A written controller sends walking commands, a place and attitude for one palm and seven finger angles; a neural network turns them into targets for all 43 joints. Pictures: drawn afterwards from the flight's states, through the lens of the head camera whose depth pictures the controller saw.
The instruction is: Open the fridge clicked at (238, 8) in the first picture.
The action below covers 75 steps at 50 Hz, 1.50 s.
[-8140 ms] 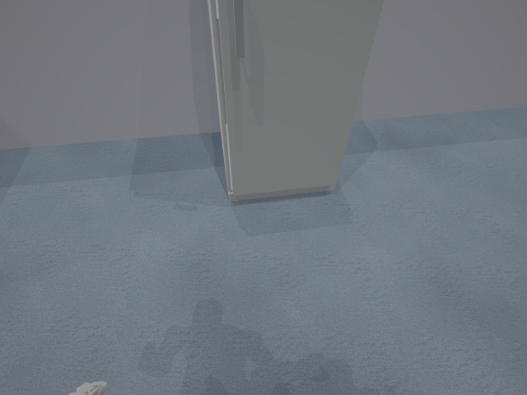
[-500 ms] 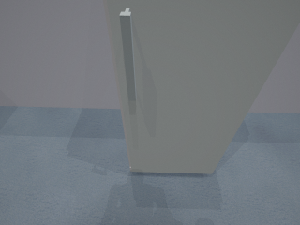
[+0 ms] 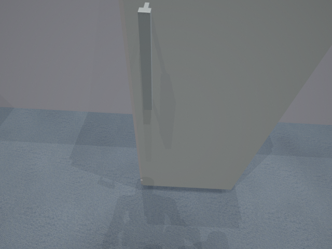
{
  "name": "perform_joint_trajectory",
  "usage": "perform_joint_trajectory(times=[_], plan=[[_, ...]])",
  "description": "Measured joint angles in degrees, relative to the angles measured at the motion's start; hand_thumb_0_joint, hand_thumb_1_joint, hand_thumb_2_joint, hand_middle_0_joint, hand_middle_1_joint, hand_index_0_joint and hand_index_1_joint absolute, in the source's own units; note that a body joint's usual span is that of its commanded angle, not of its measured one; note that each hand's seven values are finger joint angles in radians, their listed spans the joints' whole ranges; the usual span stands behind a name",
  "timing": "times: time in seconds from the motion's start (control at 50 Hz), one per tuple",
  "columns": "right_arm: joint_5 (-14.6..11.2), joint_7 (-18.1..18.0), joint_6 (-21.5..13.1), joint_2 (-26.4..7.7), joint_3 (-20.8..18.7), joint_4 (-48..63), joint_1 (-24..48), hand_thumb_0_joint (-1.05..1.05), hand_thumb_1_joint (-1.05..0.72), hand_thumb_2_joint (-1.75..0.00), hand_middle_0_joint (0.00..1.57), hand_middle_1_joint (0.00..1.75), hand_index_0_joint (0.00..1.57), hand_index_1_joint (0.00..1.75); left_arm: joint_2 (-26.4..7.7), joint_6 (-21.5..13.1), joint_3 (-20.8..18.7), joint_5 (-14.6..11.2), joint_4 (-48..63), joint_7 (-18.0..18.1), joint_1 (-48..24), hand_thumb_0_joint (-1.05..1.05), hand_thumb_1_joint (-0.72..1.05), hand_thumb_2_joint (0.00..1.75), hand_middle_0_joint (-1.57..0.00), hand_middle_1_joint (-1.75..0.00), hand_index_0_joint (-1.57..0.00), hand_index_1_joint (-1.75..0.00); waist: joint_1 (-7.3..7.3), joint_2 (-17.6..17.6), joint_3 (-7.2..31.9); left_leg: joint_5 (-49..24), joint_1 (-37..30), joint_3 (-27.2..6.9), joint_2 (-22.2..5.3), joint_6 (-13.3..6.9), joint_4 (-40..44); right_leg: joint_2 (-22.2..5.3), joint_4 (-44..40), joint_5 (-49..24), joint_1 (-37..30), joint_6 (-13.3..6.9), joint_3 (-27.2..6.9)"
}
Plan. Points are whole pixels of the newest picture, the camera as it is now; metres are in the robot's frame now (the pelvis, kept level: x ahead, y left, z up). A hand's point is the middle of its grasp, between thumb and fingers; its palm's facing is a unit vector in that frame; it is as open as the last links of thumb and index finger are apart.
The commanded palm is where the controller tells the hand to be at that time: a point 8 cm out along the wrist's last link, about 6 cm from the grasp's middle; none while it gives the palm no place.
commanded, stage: shuffle to correct the standing spot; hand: left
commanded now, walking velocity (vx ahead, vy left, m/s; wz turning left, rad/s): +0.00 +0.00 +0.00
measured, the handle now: (147, 63) +0.54 +0.10 +0.17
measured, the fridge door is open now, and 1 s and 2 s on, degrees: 0 0 0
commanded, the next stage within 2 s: come to a stop and stand still in 0.44 s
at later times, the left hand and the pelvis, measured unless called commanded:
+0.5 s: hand out of the picture -0.03 +0.11 -0.17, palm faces +0.07 -0.98 -0.17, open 7.4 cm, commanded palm none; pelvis +0.04 -0.05 +0.00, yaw +1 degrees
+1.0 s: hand out of the picture +0.12 +0.10 -0.17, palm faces +0.07 -0.96 -0.27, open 7.3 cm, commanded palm none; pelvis +0.06 -0.09 -0.01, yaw +0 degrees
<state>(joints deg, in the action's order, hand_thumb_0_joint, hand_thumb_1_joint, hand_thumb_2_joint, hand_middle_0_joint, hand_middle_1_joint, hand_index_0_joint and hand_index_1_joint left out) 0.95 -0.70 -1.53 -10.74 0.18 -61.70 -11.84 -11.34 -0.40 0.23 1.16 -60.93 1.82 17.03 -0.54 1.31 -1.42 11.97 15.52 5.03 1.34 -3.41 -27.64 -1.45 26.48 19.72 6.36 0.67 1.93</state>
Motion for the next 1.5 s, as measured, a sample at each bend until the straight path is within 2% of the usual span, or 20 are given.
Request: perform_joint_trajectory(times=[0.16,0.24,0.34,0.38,0.44,0.52,0.6,0.64,0.66,0.72,0.8,0.9,0.98,1.02,1.08,1.16,1.22,1.32,1.38,1.5], plan=[[0.2,0.0,0.4,0.2,0.0,-0.7,0.1,0.01,-0.91,-0.90,0.19,0.30,0.20,0.29,0.0,0.4,0.0,0.1,-1.1,-0.1,1.2,0.00,0.91,0.90,-0.20,-0.30,-0.20,-0.29,0.05,0.2,0.8,0.0,-0.4,0.3,0.1,0.2,0.5,-0.1,0.8,0.5,0.4,-0.3,-0.3],[0.5,0.0,1.0,1.3,-0.4,-0.4,-1.2,0.01,-0.91,-0.90,0.20,0.30,0.20,0.29,0.3,1.1,-0.3,0.6,-1.1,-0.7,2.5,0.00,0.91,0.90,-0.19,-0.30,-0.20,-0.29,0.07,0.9,1.5,0.6,0.4,0.8,0.1,0.5,-0.2,-0.4,4.2,2.7,2.5,-1.8,-0.5],[0.6,-0.1,1.3,1.6,-1.2,-0.2,-3.1,0.01,-0.91,-0.90,0.20,0.30,0.20,0.30,1.4,1.2,-0.8,0.9,-0.9,-1.5,3.7,0.00,0.91,0.90,-0.19,-0.30,-0.20,-0.29,0.34,-0.1,1.2,2.0,2.0,0.5,-1.5,1.8,-2.5,0.7,5.4,2.6,4.2,-2.4,0.8],[0.5,-0.1,1.6,1.6,-1.4,-0.7,-4.4,0.01,-0.91,-0.90,0.20,0.30,0.20,0.29,2.0,0.7,-1.0,0.8,-0.6,-1.5,4.8,0.00,0.91,0.90,-0.19,-0.30,-0.20,-0.29,0.21,-1.0,1.7,6.0,3.3,-0.4,-2.5,1.8,-5.4,1.8,4.0,2.9,3.3,-3.0,1.8],[0.7,0.2,2.1,1.9,-1.5,-1.6,-5.3,0.01,-0.91,-0.90,0.20,0.30,0.20,0.29,2.5,-0.7,-1.3,0.7,-0.6,-0.8,6.6,0.00,0.91,0.90,-0.19,-0.30,-0.20,-0.29,-0.48,-0.3,1.9,12.6,7.4,-0.7,-3.0,1.5,-17.6,2.4,1.3,2.7,1.3,-4.2,2.7],[0.6,0.4,1.7,2.1,-1.7,-1.2,-3.7,0.01,-0.91,-0.90,0.19,0.30,0.20,0.29,3.9,-1.7,-0.9,0.8,-1.8,-0.2,8.7,0.00,0.91,0.90,-0.20,-0.30,-0.20,-0.29,-0.95,0.3,0.6,13.4,11.1,0.6,-3.6,1.8,-25.4,3.1,-2.2,2.2,-2.0,-4.8,3.2],[0.3,0.2,1.1,2.1,-1.7,0.2,-0.5,0.01,-0.93,-0.90,0.19,0.30,0.20,0.29,5.1,-1.7,-0.5,0.9,-3.3,-0.1,10.4,0.00,0.90,0.90,-0.20,-0.30,-0.20,-0.29,-1.42,0.6,-0.6,10.4,11.1,2.5,-3.6,1.7,-18.9,3.9,-3.0,3.4,-4.3,-4.7,3.3],[0.2,-0.3,0.2,2.3,-1.2,0.9,1.2,0.01,-0.93,-0.90,0.19,0.30,0.20,0.29,5.6,-1.5,-0.3,0.5,-4.1,0.0,11.1,0.00,0.90,0.90,-0.20,-0.30,-0.20,-0.29,-1.50,0.7,-1.3,4.1,8.3,2.9,-2.8,1.6,-11.0,4.3,-0.8,5.1,-4.6,-4.4,3.1],[0.1,-0.6,-0.4,2.3,-1.0,1.3,1.7,0.01,-0.93,-0.90,0.19,0.30,0.20,0.29,5.8,-1.3,-0.2,0.2,-4.5,0.1,11.5,0.00,0.90,0.90,-0.20,-0.30,-0.20,-0.29,-1.47,0.4,-1.4,-1.3,6.4,2.9,-2.9,0.7,-7.8,4.6,2.2,6.2,-4.1,-4.2,3.0],[-0.5,-1.4,-1.3,3.7,-0.3,2.2,3.1,0.01,-0.92,-0.90,0.19,0.30,0.20,0.29,5.6,0.0,-0.2,-0.6,-5.2,0.6,10.0,0.00,0.90,0.90,-0.20,-0.30,-0.20,-0.29,-1.52,2.0,-1.5,3.1,4.0,4.4,-2.4,-0.9,-8.2,3.1,18.6,10.7,2.4,-2.0,1.1],[-0.8,-2.2,-1.1,4.1,-0.6,3.1,4.2,0.00,-0.93,-0.90,0.19,0.30,0.20,0.29,4.9,1.3,-0.9,0.0,-2.5,1.1,4.5,0.00,0.90,0.90,-0.20,-0.30,-0.20,-0.29,-1.52,1.2,-1.9,2.0,1.2,4.6,-2.0,-0.1,-3.5,0.2,26.2,10.2,10.1,-0.3,-0.1],[0.1,-1.4,0.5,2.8,-1.8,4.3,5.7,-0.02,-0.94,-0.90,0.20,0.30,0.20,0.30,3.3,1.8,-2.2,0.6,2.5,1.4,-2.2,0.01,0.92,0.90,-0.20,-0.30,-0.20,-0.29,-1.26,-0.5,-2.8,-0.7,1.5,3.3,-2.6,0.7,-1.4,-2.4,23.8,6.0,15.3,0.6,-0.6],[0.8,-0.4,1.8,1.9,-2.6,5.2,5.0,-0.01,-0.94,-0.90,0.20,0.30,0.20,0.30,1.6,1.6,-3.1,0.6,4.9,0.9,-4.1,0.01,0.92,0.90,-0.19,-0.30,-0.20,-0.29,-0.69,-1.8,-2.3,-0.8,3.2,2.0,-3.9,2.3,-3.3,-2.4,17.5,2.3,13.8,0.6,0.6],[0.7,0.0,2.5,1.5,-2.9,5.5,3.9,-0.01,-0.93,-0.90,0.20,0.30,0.20,0.30,0.8,0.8,-3.1,0.8,5.9,0.7,-3.6,0.00,0.92,0.90,-0.19,-0.30,-0.20,-0.29,-0.84,-1.7,-1.4,0.4,5.0,1.9,-4.2,3.2,-6.3,-2.4,10.7,-1.7,11.5,0.2,0.6],[0.4,0.4,4.2,0.5,-3.7,5.4,2.3,0.00,-0.92,-0.90,0.20,0.30,0.20,0.29,1.4,0.8,-2.4,1.1,5.9,0.3,-3.0,0.00,0.92,0.90,-0.19,-0.30,-0.20,-0.29,-0.29,-3.0,-0.8,11.4,8.2,-1.4,-3.5,3.3,-15.2,-1.6,12.0,-0.8,12.1,-1.5,1.7],[0.5,0.8,4.5,0.2,-3.8,4.3,-0.2,0.00,-0.92,-0.90,0.19,0.30,0.20,0.29,2.4,1.0,-1.8,0.9,5.8,-0.1,-1.6,0.00,0.91,0.90,-0.19,-0.30,-0.20,-0.29,0.04,-2.6,0.3,12.0,9.1,-2.6,-2.5,3.3,-24.7,-0.8,7.9,-3.1,10.9,-2.5,2.4],[0.2,0.7,4.0,0.8,-3.3,3.4,-2.2,0.01,-0.92,-0.90,0.19,0.30,0.20,0.29,2.3,0.9,-1.8,0.9,5.4,0.1,-1.1,0.00,0.92,0.90,-0.20,-0.30,-0.20,-0.29,0.20,-1.2,0.6,12.5,5.6,-1.9,-2.5,3.8,-20.6,-0.2,5.2,-4.9,10.5,-3.2,3.0],[0.0,-0.1,2.5,2.2,-2.0,1.3,-4.7,0.01,-0.92,-0.90,0.19,0.30,0.20,0.29,1.5,0.9,-1.7,-0.1,4.0,-0.1,-1.1,0.01,0.92,0.90,-0.20,-0.30,-0.20,-0.29,0.40,0.0,0.4,6.0,-2.9,-1.8,-2.7,3.6,-3.1,1.1,5.2,-5.5,11.4,-3.3,4.7],[0.3,-0.3,2.1,3.7,-1.0,-0.2,-5.7,0.01,-0.91,-0.90,0.19,0.30,0.20,0.29,1.1,1.2,-1.8,-0.4,2.3,-0.1,-1.1,0.01,0.93,0.90,-0.20,-0.30,-0.20,-0.29,-0.45,1.6,0.1,5.1,-4.2,-1.3,-2.5,3.2,-1.4,1.2,2.3,-7.7,9.7,-3.0,4.3],[0.2,-0.7,1.6,4.9,0.0,-1.9,-6.6,0.01,-0.91,-0.90,0.19,0.30,0.20,0.29,2.4,0.8,-0.8,-0.4,-1.0,-0.5,0.1,0.01,0.92,0.90,-0.20,-0.30,-0.20,-0.29,-0.74,0.5,0.5,3.1,-6.3,-1.3,-2.3,3.0,2.0,1.2,-1.7,-9.8,7.3,-2.9,4.2]])
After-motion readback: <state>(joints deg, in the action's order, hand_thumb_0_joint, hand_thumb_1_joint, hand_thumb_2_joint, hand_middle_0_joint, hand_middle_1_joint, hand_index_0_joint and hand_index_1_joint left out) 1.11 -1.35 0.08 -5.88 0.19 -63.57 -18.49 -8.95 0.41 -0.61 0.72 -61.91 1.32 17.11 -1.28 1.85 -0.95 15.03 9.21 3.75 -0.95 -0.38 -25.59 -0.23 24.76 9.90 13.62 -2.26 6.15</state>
